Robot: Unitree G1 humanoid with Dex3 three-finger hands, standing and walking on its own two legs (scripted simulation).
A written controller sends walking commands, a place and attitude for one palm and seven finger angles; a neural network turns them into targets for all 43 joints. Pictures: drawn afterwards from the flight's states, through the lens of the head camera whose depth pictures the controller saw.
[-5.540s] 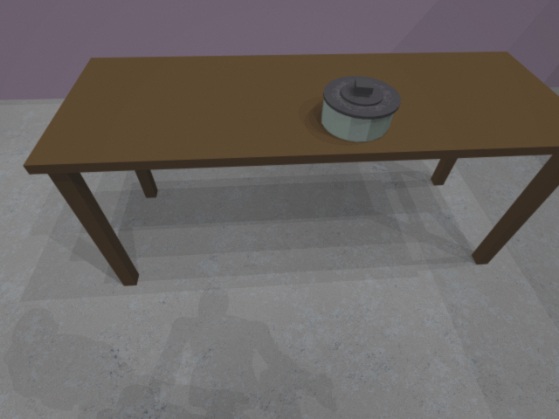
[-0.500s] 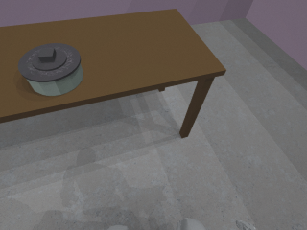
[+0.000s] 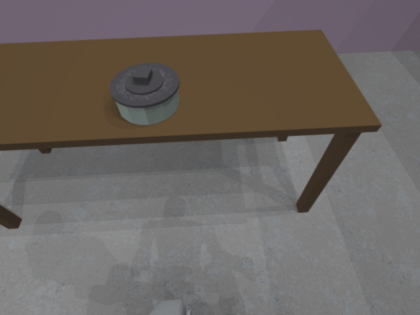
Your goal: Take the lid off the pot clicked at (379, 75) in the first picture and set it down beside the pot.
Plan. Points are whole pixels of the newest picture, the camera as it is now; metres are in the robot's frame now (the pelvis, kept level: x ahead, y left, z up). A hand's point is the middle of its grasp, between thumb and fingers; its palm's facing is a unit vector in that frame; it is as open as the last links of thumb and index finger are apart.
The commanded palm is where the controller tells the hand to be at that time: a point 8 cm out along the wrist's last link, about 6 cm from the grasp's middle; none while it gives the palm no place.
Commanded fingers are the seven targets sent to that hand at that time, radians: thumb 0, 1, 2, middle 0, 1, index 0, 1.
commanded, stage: turn to face it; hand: left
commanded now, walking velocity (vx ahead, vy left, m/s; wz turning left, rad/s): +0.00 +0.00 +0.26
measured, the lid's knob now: (142, 75) +0.73 +0.25 +0.02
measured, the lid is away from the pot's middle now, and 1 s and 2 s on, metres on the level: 0.00 0.00 0.00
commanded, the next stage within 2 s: take the last steps up to it in 0.04 s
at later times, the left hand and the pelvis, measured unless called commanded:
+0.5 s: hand out of the picture +0.08 +0.23 -0.16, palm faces +0.08 -0.97 -0.22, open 7.4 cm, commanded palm none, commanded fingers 0.00 0.90 0.90 -0.20 -0.30 -0.20 -0.30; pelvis +0.04 +0.03 +0.01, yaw +5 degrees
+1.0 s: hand out of the picture +0.11 +0.22 -0.19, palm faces +0.21 -0.97 -0.15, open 7.4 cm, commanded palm none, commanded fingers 0.00 0.90 0.90 -0.20 -0.30 -0.20 -0.30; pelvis +0.20 +0.07 -0.01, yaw +7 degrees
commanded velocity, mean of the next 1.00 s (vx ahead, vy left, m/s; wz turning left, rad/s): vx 0.21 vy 0.01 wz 0.09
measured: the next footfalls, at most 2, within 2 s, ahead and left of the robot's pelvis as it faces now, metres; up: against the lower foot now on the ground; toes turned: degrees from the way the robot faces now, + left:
left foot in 0.12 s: +0.03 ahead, +0.13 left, +0.00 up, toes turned +5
right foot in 0.56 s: +0.14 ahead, -0.08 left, +0.00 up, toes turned +0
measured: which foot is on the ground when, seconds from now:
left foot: up 0.00-0.10, down 0.12-0.56, up 0.58-0.96, down 0.98-1.00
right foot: down 0.00-0.12, up 0.14-0.54, down 0.56-1.00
